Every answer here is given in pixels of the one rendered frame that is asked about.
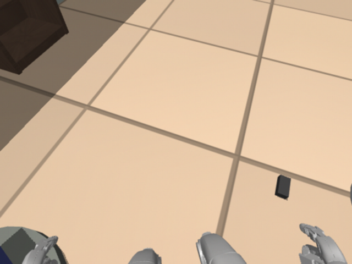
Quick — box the left robot hand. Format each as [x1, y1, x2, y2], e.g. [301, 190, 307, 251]
[22, 236, 58, 264]

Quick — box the right robot hand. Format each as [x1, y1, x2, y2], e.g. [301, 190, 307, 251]
[299, 223, 347, 264]

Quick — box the bookshelf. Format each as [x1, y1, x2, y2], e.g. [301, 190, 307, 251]
[0, 0, 69, 75]

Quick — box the small box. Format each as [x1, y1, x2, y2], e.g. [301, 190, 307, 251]
[275, 175, 291, 199]

